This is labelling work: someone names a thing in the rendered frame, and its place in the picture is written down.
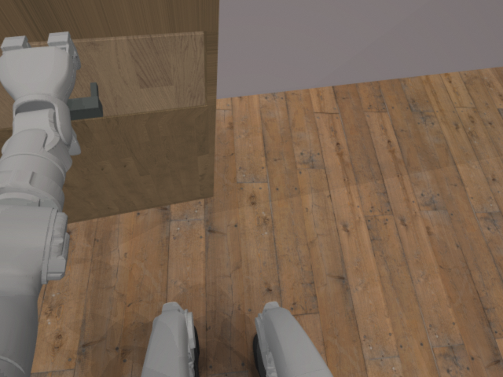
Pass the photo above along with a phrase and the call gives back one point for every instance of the drawer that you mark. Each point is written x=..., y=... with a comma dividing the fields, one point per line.
x=138, y=73

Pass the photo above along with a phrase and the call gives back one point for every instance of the robot left hand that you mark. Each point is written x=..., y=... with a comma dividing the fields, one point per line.
x=48, y=70

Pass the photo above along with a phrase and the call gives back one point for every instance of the cabinet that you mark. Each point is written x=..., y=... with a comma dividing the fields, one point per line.
x=140, y=160

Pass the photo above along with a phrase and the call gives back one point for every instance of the left robot forearm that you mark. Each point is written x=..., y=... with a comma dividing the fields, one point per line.
x=35, y=159

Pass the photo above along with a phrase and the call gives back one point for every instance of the left robot upper arm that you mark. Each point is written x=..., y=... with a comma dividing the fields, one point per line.
x=33, y=250

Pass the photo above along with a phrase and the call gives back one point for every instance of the robot left thigh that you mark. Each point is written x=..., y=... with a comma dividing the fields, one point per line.
x=171, y=339

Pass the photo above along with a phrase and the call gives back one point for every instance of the robot thigh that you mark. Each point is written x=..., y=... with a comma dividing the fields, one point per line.
x=171, y=339
x=293, y=352

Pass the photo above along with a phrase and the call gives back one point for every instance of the handle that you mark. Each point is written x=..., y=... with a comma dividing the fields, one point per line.
x=86, y=107

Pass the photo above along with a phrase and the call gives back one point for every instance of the robot right thigh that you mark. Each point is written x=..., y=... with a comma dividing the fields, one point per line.
x=293, y=352

